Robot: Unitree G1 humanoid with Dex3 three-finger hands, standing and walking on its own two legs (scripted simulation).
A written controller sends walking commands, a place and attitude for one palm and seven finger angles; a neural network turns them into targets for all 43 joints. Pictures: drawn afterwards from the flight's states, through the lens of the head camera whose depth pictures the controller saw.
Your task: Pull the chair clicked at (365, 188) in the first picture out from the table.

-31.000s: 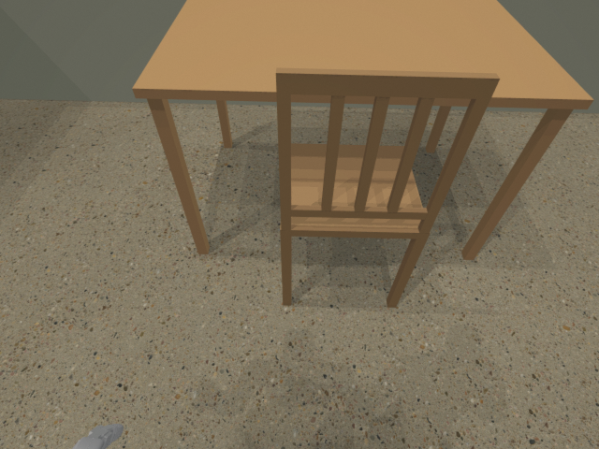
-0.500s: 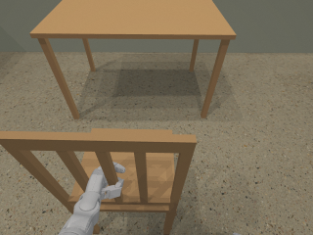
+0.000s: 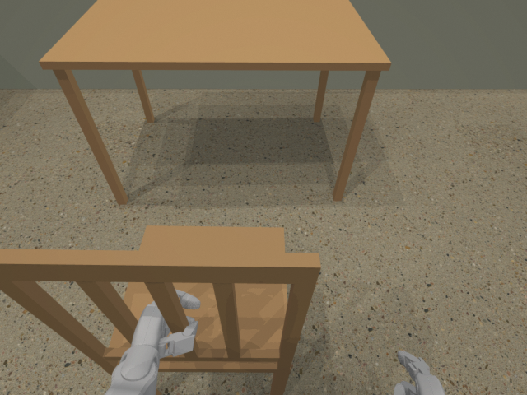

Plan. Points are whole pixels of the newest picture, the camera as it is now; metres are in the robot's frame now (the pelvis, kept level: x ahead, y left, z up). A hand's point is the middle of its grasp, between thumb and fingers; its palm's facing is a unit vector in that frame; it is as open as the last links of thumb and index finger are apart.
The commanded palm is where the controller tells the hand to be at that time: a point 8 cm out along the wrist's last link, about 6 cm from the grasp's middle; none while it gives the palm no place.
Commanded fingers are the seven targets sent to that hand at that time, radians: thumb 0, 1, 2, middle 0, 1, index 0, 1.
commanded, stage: stop walking, hand still on the chair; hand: left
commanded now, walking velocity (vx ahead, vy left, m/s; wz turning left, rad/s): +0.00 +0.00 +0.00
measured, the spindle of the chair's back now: (178, 322) +0.25 +0.16 -0.08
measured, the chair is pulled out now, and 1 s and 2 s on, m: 0.66 0.66 0.66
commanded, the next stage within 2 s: open the thumb and straighten the fingers in 0.08 s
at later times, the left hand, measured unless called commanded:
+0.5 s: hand (180, 326) +0.24 +0.16 -0.07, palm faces -0.01 -0.99 -0.15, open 10.3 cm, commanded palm +0.22 +0.20 -0.05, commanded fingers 0.00 -0.55 0.20 -0.32 -0.94 -0.32 -0.94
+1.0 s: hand (180, 324) +0.24 +0.16 -0.07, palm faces +0.01 -0.99 -0.15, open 17.3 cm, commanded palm +0.23 +0.21 -0.05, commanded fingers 0.00 -0.55 0.20 0.00 0.00 0.00 0.00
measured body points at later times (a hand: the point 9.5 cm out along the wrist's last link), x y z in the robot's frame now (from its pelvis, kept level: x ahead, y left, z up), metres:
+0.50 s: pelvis +0.00 +0.01 -0.02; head +0.03 +0.00 +0.43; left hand +0.24 +0.21 -0.06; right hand +0.15 -0.24 -0.12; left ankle +0.03 +0.12 -0.74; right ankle -0.01 -0.11 -0.74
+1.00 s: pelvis +0.03 +0.01 -0.04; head +0.07 -0.01 +0.41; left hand +0.24 +0.21 -0.06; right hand +0.20 -0.24 -0.12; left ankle +0.03 +0.12 -0.74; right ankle -0.01 -0.11 -0.74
